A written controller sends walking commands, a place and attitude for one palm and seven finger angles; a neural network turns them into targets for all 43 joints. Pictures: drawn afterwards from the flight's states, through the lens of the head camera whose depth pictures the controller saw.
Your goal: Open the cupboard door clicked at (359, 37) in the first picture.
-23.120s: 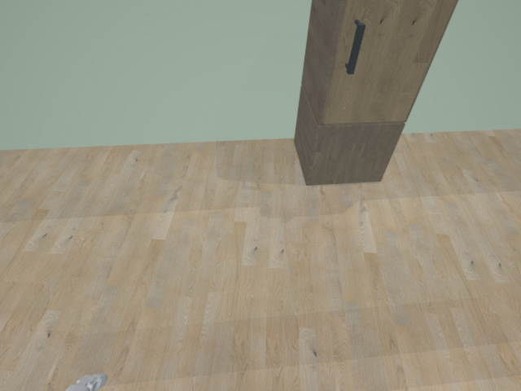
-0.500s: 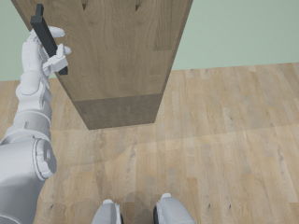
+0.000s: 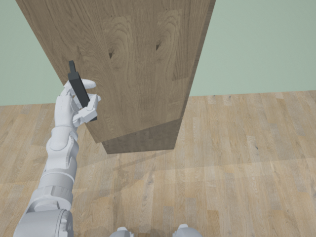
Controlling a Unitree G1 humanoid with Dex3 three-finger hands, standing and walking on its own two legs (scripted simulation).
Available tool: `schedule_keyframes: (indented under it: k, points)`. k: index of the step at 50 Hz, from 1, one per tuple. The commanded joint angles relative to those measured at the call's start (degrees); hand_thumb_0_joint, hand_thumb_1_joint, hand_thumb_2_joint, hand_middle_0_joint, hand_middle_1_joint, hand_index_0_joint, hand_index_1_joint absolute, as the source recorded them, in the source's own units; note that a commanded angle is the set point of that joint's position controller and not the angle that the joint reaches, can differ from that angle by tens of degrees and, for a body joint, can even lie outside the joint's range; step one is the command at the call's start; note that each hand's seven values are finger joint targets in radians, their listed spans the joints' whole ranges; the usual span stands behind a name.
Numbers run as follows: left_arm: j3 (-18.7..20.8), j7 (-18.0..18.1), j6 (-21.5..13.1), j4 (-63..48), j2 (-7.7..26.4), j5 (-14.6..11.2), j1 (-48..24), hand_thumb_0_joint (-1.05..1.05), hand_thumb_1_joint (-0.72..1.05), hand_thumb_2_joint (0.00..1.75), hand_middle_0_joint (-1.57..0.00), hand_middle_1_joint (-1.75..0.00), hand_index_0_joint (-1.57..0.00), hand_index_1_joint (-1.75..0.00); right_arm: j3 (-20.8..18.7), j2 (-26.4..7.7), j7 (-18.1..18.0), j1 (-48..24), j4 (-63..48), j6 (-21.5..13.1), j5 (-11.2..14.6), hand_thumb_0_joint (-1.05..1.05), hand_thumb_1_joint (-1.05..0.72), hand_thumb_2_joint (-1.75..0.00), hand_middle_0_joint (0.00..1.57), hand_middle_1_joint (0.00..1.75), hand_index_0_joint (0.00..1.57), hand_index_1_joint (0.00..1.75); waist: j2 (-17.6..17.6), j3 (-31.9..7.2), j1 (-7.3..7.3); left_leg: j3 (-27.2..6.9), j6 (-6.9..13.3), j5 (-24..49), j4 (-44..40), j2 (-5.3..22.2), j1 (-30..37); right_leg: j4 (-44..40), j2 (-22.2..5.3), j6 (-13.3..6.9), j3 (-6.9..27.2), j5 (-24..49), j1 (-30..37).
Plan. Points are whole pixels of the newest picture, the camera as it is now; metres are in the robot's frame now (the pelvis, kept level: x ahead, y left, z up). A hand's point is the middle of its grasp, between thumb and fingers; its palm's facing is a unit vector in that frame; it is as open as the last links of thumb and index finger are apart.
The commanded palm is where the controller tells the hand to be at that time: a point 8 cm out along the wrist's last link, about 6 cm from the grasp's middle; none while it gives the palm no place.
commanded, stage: pull the door open along its arc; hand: left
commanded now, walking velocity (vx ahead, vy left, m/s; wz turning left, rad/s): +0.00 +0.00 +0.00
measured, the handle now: (83, 93) +0.48 +0.18 +0.06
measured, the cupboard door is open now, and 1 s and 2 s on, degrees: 15 44 47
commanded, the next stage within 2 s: open thumb and fingers to let go in 0.48 s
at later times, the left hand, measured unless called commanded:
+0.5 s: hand (143, 158) +0.29 +0.03 +0.06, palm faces +0.31 -0.95 -0.03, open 6.1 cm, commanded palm +0.23 +0.06 +0.06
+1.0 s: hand (140, 155) +0.30 +0.03 +0.06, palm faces +0.42 -0.91 -0.04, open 10.6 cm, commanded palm +0.25 +0.07 +0.06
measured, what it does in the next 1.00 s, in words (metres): shifts its weight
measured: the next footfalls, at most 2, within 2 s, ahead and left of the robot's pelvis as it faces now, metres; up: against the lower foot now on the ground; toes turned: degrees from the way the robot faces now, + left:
none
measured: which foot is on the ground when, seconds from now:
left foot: down 0.00-1.00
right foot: down 0.00-1.00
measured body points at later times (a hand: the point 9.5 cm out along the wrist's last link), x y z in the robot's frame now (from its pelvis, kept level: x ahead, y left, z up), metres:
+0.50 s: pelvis +0.00 -0.04 +0.01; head +0.02 -0.05 +0.46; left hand +0.27 +0.08 +0.07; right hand +0.19 -0.23 -0.09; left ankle -0.01 +0.11 -0.69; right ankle -0.01 -0.12 -0.69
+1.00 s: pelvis -0.01 -0.06 +0.00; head +0.03 -0.08 +0.45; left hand +0.27 +0.08 +0.06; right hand +0.16 -0.27 -0.12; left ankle -0.01 +0.11 -0.69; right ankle -0.01 -0.12 -0.69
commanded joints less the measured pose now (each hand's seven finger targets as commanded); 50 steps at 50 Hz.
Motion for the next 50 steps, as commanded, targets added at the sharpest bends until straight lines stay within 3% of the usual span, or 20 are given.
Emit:
schedule_keyframes:
  k: [1,4,7,10,12,16,22,23,26,28,29,31,34,37,40,43,44,49,50]
  points:
    - [-2.31,14.19,-2.75,-20.13,-4.75,-2.12,-3.81,0.00,0.90,0.90,-0.40,-1.35,-0.40,-1.35,-3.23,-5.81,0.85,0.42,-5.66,-3.96,-0.31,0.00,-0.90,-0.90,0.20,0.30,0.20,0.30,1.31,-18.48,3.96,-0.69,-0.96,29.94,-5.64,-2.32,15.26,-3.62,1.35,-0.28,-3.84,27.15,12.89]
    - [-3.70,23.25,-2.95,-26.02,-6.24,2.40,-0.79,0.00,0.90,0.90,-0.40,-1.35,-0.40,-1.35,-3.74,-5.78,1.41,-0.66,-5.68,-4.76,-1.90,0.00,-0.90,-0.90,0.20,0.30,0.20,0.30,-2.22,-19.44,4.49,-0.98,-0.94,27.98,-5.63,-2.53,14.77,-2.80,1.08,-0.56,-3.77,26.45,14.66]
    - [-9.55,31.47,-2.38,-31.33,-12.97,7.58,4.25,0.00,0.90,0.90,-0.40,-1.35,-0.40,-1.35,-3.69,-4.24,2.08,-3.47,-6.20,-5.38,-2.99,0.00,-0.90,-0.90,0.20,0.30,0.20,0.30,-0.28,-19.15,5.43,-0.54,-1.25,27.61,-5.97,-2.61,15.33,-2.55,0.20,-0.93,-3.53,26.19,15.50]
    - [-14.88,38.64,-0.35,-34.36,-17.88,12.98,9.78,0.00,0.90,0.90,-0.40,-1.35,-0.40,-1.35,-3.64,-3.42,2.35,-6.43,-6.85,-5.39,-3.84,0.00,-0.90,-0.90,0.20,0.30,0.20,0.30,-2.65,-17.97,5.75,-0.81,-1.23,25.08,-6.32,-2.58,14.83,-2.87,-0.15,-1.24,-3.50,24.18,16.01]
    - [-17.86,41.30,1.37,-37.02,-20.18,15.24,12.23,0.00,0.90,0.90,-0.40,-1.35,-0.40,-1.35,-3.49,-2.78,2.05,-8.10,-7.46,-5.17,-4.24,0.00,-0.90,-0.90,0.20,0.30,0.20,0.30,-3.92,-17.46,5.53,-0.61,-1.14,22.80,-6.28,-2.69,14.87,-3.46,-0.38,-1.39,-3.31,23.27,16.74]
    - [-22.06,42.18,3.28,-41.29,-22.53,17.05,17.30,0.00,0.90,0.90,-0.40,-1.35,-0.40,-1.35,-2.81,-1.59,0.26,-11.73,-8.54,-5.03,-4.38,0.00,-0.90,-0.90,0.20,0.30,0.20,0.30,-6.88,-15.42,5.74,-0.44,-0.82,18.84,-6.91,-3.15,14.87,-5.76,-1.12,-1.45,-1.97,21.86,19.10]
    - [-28.10,40.34,6.09,-49.12,-28.05,14.29,33.03,0.00,0.90,0.90,-0.40,-1.35,-0.40,-1.35,-1.39,0.37,-0.19,-16.37,-9.81,-5.78,-3.50,0.00,-0.90,-0.90,0.20,0.30,0.20,0.30,-5.16,-12.04,7.06,-0.40,-1.09,17.55,-7.62,-3.78,16.52,-8.47,-1.94,-1.05,-1.21,24.13,22.15]
    - [-28.40,40.54,6.72,-48.96,-28.10,13.99,32.03,0.00,0.90,0.90,-0.40,-1.35,-0.40,-1.35,-1.07,0.34,-0.28,-16.55,-9.68,-5.87,-3.52,0.00,-0.90,-0.90,0.20,0.30,0.20,0.30,-6.34,-11.27,6.53,-0.77,-1.11,16.83,-7.54,-3.95,16.03,-8.84,-2.20,-0.79,-1.04,24.17,22.09]
    - [-30.04,41.95,8.05,-48.21,-29.94,15.19,26.39,0.00,0.90,0.90,-0.40,-1.35,-0.40,-1.35,-0.83,0.68,-0.45,-17.79,-8.47,-6.67,-4.01,0.00,-0.90,-0.90,0.20,0.30,0.20,0.30,-4.30,-8.67,5.32,-1.56,-1.16,15.45,-5.94,-4.03,15.52,-9.01,-2.67,-0.63,-0.30,21.65,18.24]
    - [-28.18,42.94,8.24,-45.68,-28.60,15.72,22.46,0.00,0.90,0.90,-0.40,-1.35,-0.40,-1.35,-0.82,0.59,-0.71,-17.94,-7.42,-7.08,-4.29,0.00,-0.90,-0.90,0.20,0.30,0.20,0.30,-5.74,-7.79,5.11,-2.05,-1.28,13.66,-5.27,-4.31,14.19,-9.24,-3.12,-0.30,0.37,19.12,16.54]
    - [-26.27,43.59,7.90,-44.72,-26.33,15.67,16.52,0.00,0.90,0.90,-0.40,-1.35,-0.40,-1.35,-0.67,0.36,-1.22,-18.35,-6.51,-7.18,-4.33,0.00,-0.90,-0.90,0.20,0.30,0.20,0.30,-7.05,-7.06,4.38,-2.40,-1.05,12.40,-4.71,-4.56,13.07,-9.88,-3.51,0.03,1.27,17.16,15.47]
    - [-25.01,43.70,7.65,-42.39,-25.76,15.39,16.08,0.00,0.76,0.84,-0.39,-1.34,-0.39,-1.34,-0.84,0.59,-1.72,-18.38,-5.85,-7.35,-4.65,0.00,-0.90,-0.90,0.20,0.30,0.20,0.30,-7.52,-8.18,4.76,-2.50,-1.17,11.11,-4.15,-4.89,11.89,-10.69,-4.53,0.57,3.40,16.20,16.16]
    - [-25.22,42.45,6.84,-43.32,-25.72,15.02,18.58,0.00,0.55,0.75,-0.38,-1.31,-0.38,-1.31,-1.43,0.35,-1.85,-17.02,-6.05,-7.56,-4.77,0.00,-0.90,-0.90,0.20,0.30,0.20,0.30,-8.03,-13.85,5.58,-2.52,-1.23,13.95,-4.24,-5.05,11.76,-9.10,-5.05,0.94,4.10,24.92,20.63]
    - [-27.00,40.60,6.01,-43.60,-26.55,15.29,18.74,0.00,0.34,0.66,-0.36,-1.29,-0.36,-1.29,-2.05,-0.05,-1.86,-15.62,-5.87,-7.28,-4.61,0.00,-0.90,-0.90,0.20,0.30,0.20,0.30,-8.97,-15.18,4.66,-2.36,-1.13,15.29,-4.01,-4.84,12.08,-8.01,-5.37,1.38,3.93,30.56,21.64]
    - [-27.93,39.47,5.00,-44.18,-26.60,15.58,18.42,0.00,0.13,0.57,-0.35,-1.27,-0.35,-1.27,-2.32,-0.39,-1.85,-15.16,-5.95,-7.30,-4.47,0.00,-0.90,-0.90,0.20,0.30,0.20,0.30,-8.08,-15.55,4.52,-2.54,-0.97,15.39,-3.92,-4.67,11.82,-7.43,-5.44,1.25,3.86,30.27,21.26]
    - [-27.02,38.76,4.17,-42.33,-25.61,14.87,16.62,0.00,-0.08,0.48,-0.33,-1.24,-0.33,-1.24,-2.30,-0.68,-2.22,-15.23,-5.54,-7.67,-4.37,0.00,-0.90,-0.90,0.20,0.30,0.20,0.30,-10.83,-12.75,3.86,-2.87,-0.85,12.49,-3.77,-4.67,10.25,-9.11,-5.86,1.72,4.90,25.33,19.54]
    - [-26.08,38.67,3.77,-42.66,-24.28,14.65,15.39,0.00,-0.15,0.45,-0.32,-1.24,-0.32,-1.24,-2.28,-0.83,-2.40,-15.43,-5.41,-7.66,-4.23,0.00,-0.90,-0.90,0.20,0.30,0.20,0.30,-10.69,-12.80,4.10,-3.12,-0.85,12.23,-3.77,-4.71,9.83,-9.48,-5.94,1.54,5.61,23.88,19.72]
    - [-25.84,39.51,3.08,-41.02,-24.62,15.26,15.34,0.00,-0.50,0.30,-0.30,-1.20,-0.30,-1.20,-2.49,-0.71,-2.33,-15.62,-5.46,-8.03,-4.25,0.00,-0.90,-0.90,0.20,0.30,0.20,0.30,-8.29,-13.63,4.97,-2.87,-0.72,12.04,-3.84,-4.65,10.47,-8.83,-5.34,0.63,4.54,19.43,18.00]
    - [-26.24,39.78,3.03,-40.97,-25.43,15.12,14.73,0.00,-0.50,0.30,-0.30,-1.20,-0.30,-1.20,-2.35,-0.52,-2.29,-15.54,-5.50,-8.14,-4.33,0.00,-0.90,-0.90,0.20,0.30,0.20,0.30,-8.22,-13.93,4.84,-2.67,-0.67,12.05,-3.80,-4.73,10.50,-8.64,-5.38,0.73,4.45,19.72,17.93]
